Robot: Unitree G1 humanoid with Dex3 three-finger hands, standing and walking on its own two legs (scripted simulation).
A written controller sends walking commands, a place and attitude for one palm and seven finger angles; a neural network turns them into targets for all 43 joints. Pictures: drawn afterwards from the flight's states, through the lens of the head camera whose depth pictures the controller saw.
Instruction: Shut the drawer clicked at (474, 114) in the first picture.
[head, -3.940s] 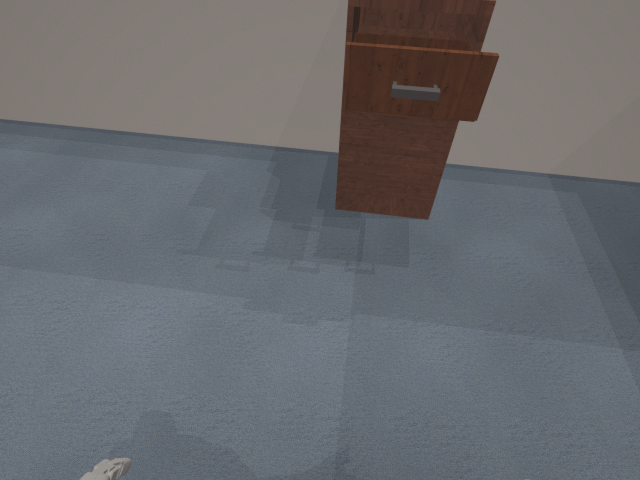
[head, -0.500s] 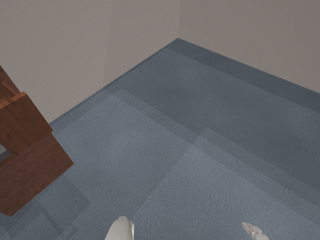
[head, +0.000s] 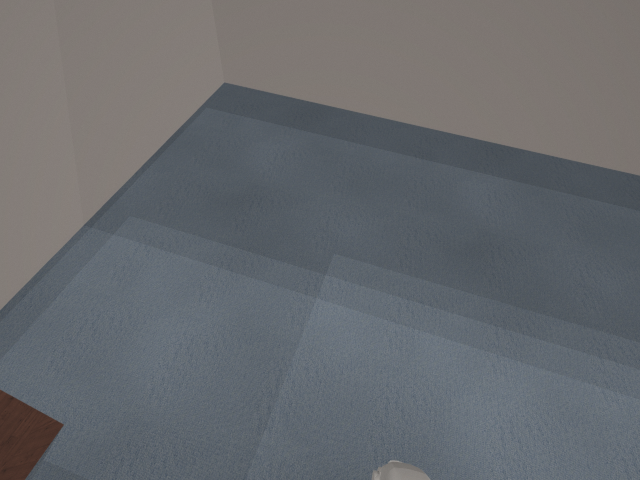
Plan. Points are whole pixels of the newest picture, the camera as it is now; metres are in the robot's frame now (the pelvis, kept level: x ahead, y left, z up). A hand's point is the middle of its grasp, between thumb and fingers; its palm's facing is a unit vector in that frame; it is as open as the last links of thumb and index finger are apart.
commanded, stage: walk to a spot facing it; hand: left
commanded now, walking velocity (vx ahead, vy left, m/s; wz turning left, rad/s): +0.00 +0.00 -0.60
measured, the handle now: out of the picture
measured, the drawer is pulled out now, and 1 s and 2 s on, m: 0.30 0.30 0.30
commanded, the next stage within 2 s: turn to face it in 1.66 s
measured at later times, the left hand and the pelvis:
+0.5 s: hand (229, 471) +0.16 +0.14 -0.16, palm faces -0.25 -0.94 -0.21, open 7.4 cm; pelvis +0.01 -0.02 +0.00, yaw -18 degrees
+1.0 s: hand (207, 459) +0.17 +0.17 -0.17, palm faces -0.54 -0.82 -0.20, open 7.4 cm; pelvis +0.00 +0.03 +0.00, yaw -37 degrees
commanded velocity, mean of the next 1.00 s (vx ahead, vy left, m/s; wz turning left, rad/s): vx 0.00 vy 0.00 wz -0.60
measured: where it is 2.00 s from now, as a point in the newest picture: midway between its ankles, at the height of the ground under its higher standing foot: outside the picture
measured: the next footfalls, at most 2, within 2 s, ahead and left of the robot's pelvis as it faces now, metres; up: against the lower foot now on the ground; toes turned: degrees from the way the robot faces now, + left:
right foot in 0.14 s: +0.05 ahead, -0.14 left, +0.00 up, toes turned -13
left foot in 0.60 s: +0.09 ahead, +0.09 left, +0.00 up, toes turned -18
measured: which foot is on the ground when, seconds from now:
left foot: down 0.00-0.14, up 0.16-0.58, down 0.60-1.00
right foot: up 0.00-0.12, down 0.14-0.60, up 0.62-1.00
